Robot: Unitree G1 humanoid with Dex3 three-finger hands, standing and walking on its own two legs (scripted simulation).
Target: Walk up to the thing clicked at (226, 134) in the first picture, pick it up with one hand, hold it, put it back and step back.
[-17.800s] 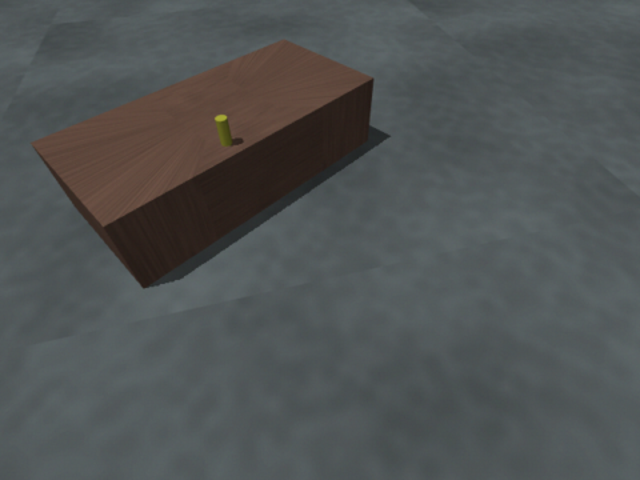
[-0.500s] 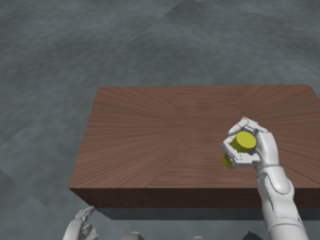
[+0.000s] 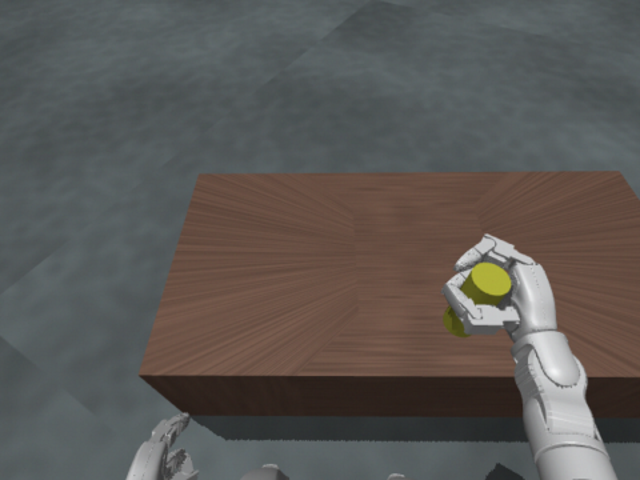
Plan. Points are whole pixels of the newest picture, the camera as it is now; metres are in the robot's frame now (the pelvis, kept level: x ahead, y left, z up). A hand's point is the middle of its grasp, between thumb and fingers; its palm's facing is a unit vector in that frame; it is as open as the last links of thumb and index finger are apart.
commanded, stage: hold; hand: right
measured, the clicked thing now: (473, 302) +0.33 -0.16 +0.03
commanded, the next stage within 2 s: crouch in 0.36 s
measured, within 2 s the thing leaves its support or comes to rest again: neither
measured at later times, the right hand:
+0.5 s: hand (471, 294) +0.32 -0.15 +0.06, palm faces -0.08 +1.00 +0.02, open 6.1 cm
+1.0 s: hand (432, 297) +0.38 -0.14 -0.05, palm faces -0.11 +0.99 +0.01, open 6.0 cm
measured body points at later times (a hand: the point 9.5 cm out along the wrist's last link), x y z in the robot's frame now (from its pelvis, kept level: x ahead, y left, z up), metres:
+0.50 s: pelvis +0.00 +0.00 +0.00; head +0.04 +0.00 +0.45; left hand +0.13 +0.25 -0.10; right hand +0.32 -0.21 +0.06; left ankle +0.02 +0.13 -0.70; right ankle +0.00 -0.11 -0.70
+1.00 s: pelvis -0.02 +0.00 -0.08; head +0.09 -0.02 +0.36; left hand +0.09 +0.26 -0.19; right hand +0.38 -0.19 -0.05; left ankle +0.02 +0.13 -0.70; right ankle +0.00 -0.11 -0.70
